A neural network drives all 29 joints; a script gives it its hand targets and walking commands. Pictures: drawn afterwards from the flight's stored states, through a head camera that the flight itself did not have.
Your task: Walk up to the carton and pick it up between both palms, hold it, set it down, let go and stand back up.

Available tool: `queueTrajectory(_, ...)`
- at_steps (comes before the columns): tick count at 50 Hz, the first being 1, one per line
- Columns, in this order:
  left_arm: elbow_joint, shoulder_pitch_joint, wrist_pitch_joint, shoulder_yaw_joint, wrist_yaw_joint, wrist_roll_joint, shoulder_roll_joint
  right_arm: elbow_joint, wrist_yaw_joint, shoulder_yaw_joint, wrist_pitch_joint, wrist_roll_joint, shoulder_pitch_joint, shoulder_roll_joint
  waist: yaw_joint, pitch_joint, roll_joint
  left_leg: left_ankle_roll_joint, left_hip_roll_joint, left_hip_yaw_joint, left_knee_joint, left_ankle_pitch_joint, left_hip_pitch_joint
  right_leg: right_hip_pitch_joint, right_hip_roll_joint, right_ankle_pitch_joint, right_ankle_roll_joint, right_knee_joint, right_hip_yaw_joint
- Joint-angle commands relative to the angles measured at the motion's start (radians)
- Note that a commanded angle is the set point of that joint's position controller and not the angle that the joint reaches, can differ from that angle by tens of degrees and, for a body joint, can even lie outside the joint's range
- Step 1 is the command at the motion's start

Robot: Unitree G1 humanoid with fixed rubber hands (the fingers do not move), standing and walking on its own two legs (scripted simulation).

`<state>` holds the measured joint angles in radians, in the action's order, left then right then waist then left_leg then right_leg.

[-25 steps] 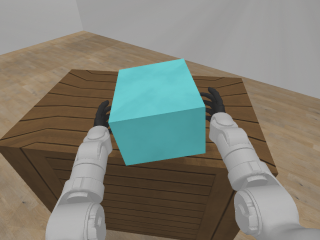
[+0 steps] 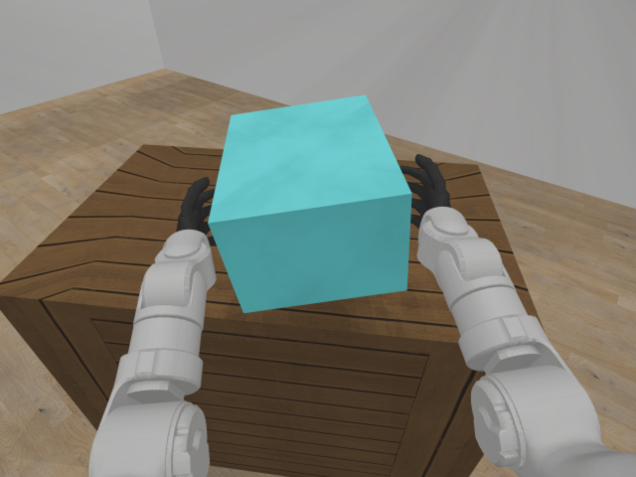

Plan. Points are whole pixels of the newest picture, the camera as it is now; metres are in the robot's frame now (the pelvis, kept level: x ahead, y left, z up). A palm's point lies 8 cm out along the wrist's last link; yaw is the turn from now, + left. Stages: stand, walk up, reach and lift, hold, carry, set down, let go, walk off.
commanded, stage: reach and lift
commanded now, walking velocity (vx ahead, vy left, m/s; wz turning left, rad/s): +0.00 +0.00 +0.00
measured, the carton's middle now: (310, 193) +0.47 +0.02 +0.17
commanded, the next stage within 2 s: hold in 0.10 s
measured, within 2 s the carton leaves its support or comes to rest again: neither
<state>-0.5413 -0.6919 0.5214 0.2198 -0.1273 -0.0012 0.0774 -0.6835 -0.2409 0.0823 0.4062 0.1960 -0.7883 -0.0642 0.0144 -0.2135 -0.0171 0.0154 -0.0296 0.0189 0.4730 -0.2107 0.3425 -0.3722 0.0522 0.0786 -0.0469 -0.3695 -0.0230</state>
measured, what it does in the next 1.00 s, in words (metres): stands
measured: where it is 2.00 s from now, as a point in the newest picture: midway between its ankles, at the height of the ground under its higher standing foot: outside the picture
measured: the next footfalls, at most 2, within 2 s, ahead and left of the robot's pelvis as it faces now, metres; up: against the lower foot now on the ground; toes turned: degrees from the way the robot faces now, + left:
none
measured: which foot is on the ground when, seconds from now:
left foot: down 0.00-1.00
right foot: down 0.00-1.00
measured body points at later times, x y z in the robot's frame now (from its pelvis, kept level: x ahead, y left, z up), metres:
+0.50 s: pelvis -0.01 +0.00 +0.00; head -0.07 +0.01 +0.45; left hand +0.38 +0.17 +0.18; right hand +0.39 -0.14 +0.19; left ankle +0.02 +0.12 -0.74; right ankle +0.07 -0.09 -0.74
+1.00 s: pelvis -0.01 +0.00 +0.00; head -0.07 +0.01 +0.45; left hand +0.38 +0.17 +0.18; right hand +0.39 -0.14 +0.19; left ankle +0.02 +0.12 -0.74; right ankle +0.07 -0.09 -0.74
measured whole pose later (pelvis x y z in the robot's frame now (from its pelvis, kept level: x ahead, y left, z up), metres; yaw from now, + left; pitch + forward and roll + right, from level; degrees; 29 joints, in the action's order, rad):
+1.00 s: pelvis -0.01 +0.00 +0.00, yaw +0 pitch +2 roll -1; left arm -0.47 -0.69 0.63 0.21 -0.12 -0.05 0.07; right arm -0.65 -0.24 0.08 0.47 0.20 -0.78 -0.07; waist 0.03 -0.20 -0.02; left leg 0.02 -0.03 0.02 0.47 -0.21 0.31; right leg -0.34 0.05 0.07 -0.05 -0.37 -0.02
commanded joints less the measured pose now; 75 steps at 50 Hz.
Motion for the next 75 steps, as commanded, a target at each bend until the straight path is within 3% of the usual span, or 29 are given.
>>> queueTrajectory(1,0.400,-0.796,0.002,-0.421,0.170,0.015,-0.728,0.359,0.137,-0.369,-0.001,0.135,-0.737,0.758,0.072,-0.327,0.088,0.011,0.088,-0.091,-0.141,0.068,-0.076,0.563,-0.012,-0.133,0.063,0.027,0.033)
queueTrajectory(5,0.460,-0.828,0.012,-0.451,0.164,0.041,-0.754,0.445,0.140,-0.405,-0.001,0.164,-0.802,0.774,0.068,-0.384,0.082,0.014,0.086,-0.093,-0.133,0.113,-0.095,0.568,-0.002,-0.165,0.059,0.020,0.031)
queueTrajectory(8,0.448,-0.851,0.019,-0.446,0.160,0.042,-0.752,0.457,0.143,-0.406,0.004,0.156,-0.836,0.784,0.056,-0.365,0.075,0.007,0.090,-0.090,-0.142,0.071,-0.084,0.542,-0.005,-0.117,0.063,0.030,0.032)
queueTrajectory(11,0.463,-0.855,0.027,-0.454,0.160,0.045,-0.762,0.432,0.148,-0.385,0.011,0.150,-0.819,0.769,0.071,-0.370,0.093,0.009,0.083,-0.093,-0.149,0.045,-0.089,0.533,-0.005,-0.079,0.056,0.032,0.036)
queueTrajectory(12,0.445,-0.837,0.030,-0.444,0.162,0.039,-0.753,0.438,0.149,-0.395,0.010,0.145,-0.820,0.768,0.060,-0.360,0.072,0.002,0.085,-0.090,-0.149,0.041,-0.095,0.528,-0.003,-0.069,0.058,0.035,0.029)
queueTrajectory(16,0.418,-0.804,0.047,-0.428,0.168,0.014,-0.755,0.405,0.153,-0.362,0.009,0.130,-0.802,0.734,0.070,-0.324,0.088,0.002,0.079,-0.087,-0.160,0.016,-0.082,0.532,-0.007,-0.048,0.055,0.039,0.030)
queueTrajectory(17,0.441,-0.843,0.040,-0.439,0.168,0.029,-0.759,0.399,0.154,-0.358,0.013,0.128,-0.797,0.741,0.084,-0.335,0.097,0.006,0.079,-0.089,-0.160,0.007,-0.080,0.531,-0.008,-0.041,0.055,0.037,0.031)
queueTrajectory(18,0.424,-0.834,0.044,-0.426,0.168,0.024,-0.750,0.397,0.157,-0.354,0.012,0.128,-0.815,0.742,0.072,-0.309,0.083,0.000,0.078,-0.087,-0.167,-0.003,-0.067,0.525,-0.007,-0.028,0.054,0.042,0.031)
queueTrajectory(20,0.439,-0.854,0.038,-0.442,0.170,0.038,-0.763,0.384,0.160,-0.340,0.011,0.120,-0.794,0.739,0.091,-0.325,0.088,0.002,0.071,-0.088,-0.171,-0.015,-0.065,0.527,-0.004,-0.028,0.054,0.036,0.033)
queueTrajectory(21,0.411,-0.855,0.039,-0.421,0.171,0.023,-0.752,0.387,0.164,-0.343,0.009,0.118,-0.828,0.739,0.074,-0.316,0.085,-0.003,0.075,-0.087,-0.176,-0.024,-0.063,0.521,-0.006,-0.011,0.053,0.040,0.030)
queueTrajectory(24,0.434,-0.855,0.039,-0.443,0.164,0.029,-0.766,0.393,0.163,-0.350,0.007,0.127,-0.819,0.737,0.081,-0.333,0.104,0.006,0.072,-0.092,-0.170,-0.009,-0.075,0.519,-0.004,-0.028,0.051,0.036,0.028)
queueTrajectory(25,0.412,-0.843,0.040,-0.437,0.165,0.025,-0.771,0.404,0.165,-0.356,0.005,0.127,-0.833,0.740,0.069,-0.325,0.084,0.001,0.070,-0.089,-0.171,-0.005,-0.082,0.519,-0.002,-0.025,0.053,0.035,0.027)
queueTrajectory(27,0.459,-0.873,0.036,-0.458,0.162,0.035,-0.771,0.386,0.166,-0.349,0.006,0.127,-0.800,0.733,0.082,-0.347,0.113,0.013,0.069,-0.088,-0.169,0.005,-0.086,0.520,-0.002,-0.033,0.052,0.031,0.029)
queueTrajectory(29,0.455,-0.846,0.038,-0.463,0.162,0.030,-0.779,0.398,0.164,-0.357,0.001,0.126,-0.802,0.732,0.086,-0.346,0.102,0.013,0.066,-0.093,-0.162,0.026,-0.096,0.525,0.001,-0.059,0.050,0.030,0.027)
queueTrajectory(37,0.464,-0.827,0.045,-0.456,0.158,0.025,-0.779,0.404,0.161,-0.370,0.009,0.138,-0.777,0.732,0.078,-0.342,0.099,0.012,0.071,-0.093,-0.157,0.043,-0.108,0.530,-0.002,-0.061,0.054,0.032,0.030)
queueTrajectory(38,0.448,-0.832,0.045,-0.443,0.160,0.020,-0.765,0.408,0.162,-0.374,0.008,0.133,-0.801,0.737,0.066,-0.330,0.090,0.004,0.076,-0.088,-0.160,0.032,-0.102,0.524,-0.007,-0.050,0.054,0.038,0.031)
queueTrajectory(42,0.458,-0.848,0.043,-0.472,0.156,0.036,-0.784,0.419,0.166,-0.362,0.000,0.130,-0.807,0.727,0.081,-0.349,0.113,0.014,0.069,-0.094,-0.159,0.034,-0.103,0.519,-0.003,-0.056,0.049,0.032,0.030)
queueTrajectory(45,0.444,-0.811,0.048,-0.446,0.158,0.020,-0.775,0.414,0.163,-0.366,0.004,0.132,-0.794,0.722,0.071,-0.342,0.087,0.006,0.073,-0.091,-0.159,0.043,-0.106,0.533,-0.004,-0.061,0.054,0.036,0.030)
queueTrajectory(50,0.455,-0.818,0.050,-0.455,0.154,0.018,-0.787,0.407,0.165,-0.365,0.005,0.135,-0.785,0.715,0.083,-0.343,0.116,0.016,0.071,-0.093,-0.160,0.042,-0.106,0.530,-0.003,-0.066,0.054,0.032,0.032)
queueTrajectory(51,0.464,-0.817,0.049,-0.458,0.156,0.024,-0.783,0.439,0.164,-0.375,0.000,0.135,-0.812,0.722,0.070,-0.350,0.089,0.011,0.072,-0.094,-0.156,0.057,-0.101,0.537,-0.003,-0.072,0.055,0.030,0.027)
queueTrajectory(55,0.480,-0.833,0.046,-0.460,0.157,0.032,-0.784,0.435,0.163,-0.364,0.006,0.132,-0.798,0.725,0.082,-0.359,0.088,0.012,0.071,-0.093,-0.161,0.051,-0.113,0.534,-0.003,-0.072,0.056,0.032,0.031)
queueTrajectory(56,0.433,-0.803,0.051,-0.437,0.159,0.014,-0.770,0.394,0.164,-0.356,0.009,0.121,-0.776,0.710,0.076,-0.316,0.083,0.008,0.073,-0.088,-0.169,0.031,-0.104,0.515,-0.006,-0.043,0.055,0.044,0.032)
queueTrajectory(59,0.454,-0.806,0.055,-0.442,0.165,0.019,-0.774,0.424,0.163,-0.364,0.004,0.128,-0.790,0.715,0.070,-0.340,0.080,0.005,0.074,-0.087,-0.165,0.042,-0.109,0.544,-0.006,-0.060,0.058,0.035,0.030)
queueTrajectory(60,0.500,-0.850,0.045,-0.457,0.159,0.030,-0.773,0.433,0.163,-0.370,0.004,0.136,-0.793,0.733,0.071,-0.372,0.090,0.011,0.075,-0.092,-0.157,0.061,-0.117,0.538,-0.005,-0.071,0.061,0.028,0.025)
queueTrajectory(62,0.473,-0.851,0.046,-0.463,0.157,0.031,-0.786,0.414,0.167,-0.353,0.004,0.125,-0.800,0.720,0.080,-0.343,0.108,0.015,0.069,-0.096,-0.166,0.033,-0.100,0.524,-0.006,-0.051,0.057,0.031,0.028)
queueTrajectory(69,0.441,-0.820,0.050,-0.445,0.162,0.016,-0.773,0.395,0.166,-0.343,0.004,0.118,-0.791,0.709,0.081,-0.325,0.093,0.009,0.075,-0.089,-0.167,0.027,-0.098,0.523,-0.011,-0.041,0.060,0.040,0.032)
queueTrajectory(70,0.440,-0.805,0.049,-0.432,0.165,0.008,-0.759,0.406,0.165,-0.354,0.006,0.115,-0.777,0.717,0.076,-0.330,0.061,-0.002,0.078,-0.088,-0.164,0.038,-0.106,0.532,-0.009,-0.051,0.059,0.041,0.029)
queueTrajectory(73,0.460,-0.838,0.043,-0.455,0.163,0.025,-0.776,0.422,0.166,-0.357,0.001,0.119,-0.802,0.725,0.083,-0.345,0.090,0.004,0.076,-0.088,-0.167,0.024,-0.100,0.527,-0.011,-0.042,0.058,0.035,0.031)
queueTrajectory(75,0.446,-0.824,0.046,-0.441,0.164,0.018,-0.771,0.403,0.167,-0.351,0.004,0.115,-0.784,0.713,0.085,-0.334,0.079,0.004,0.074,-0.091,-0.169,0.032,-0.100,0.530,-0.009,-0.052,0.059,0.035,0.031)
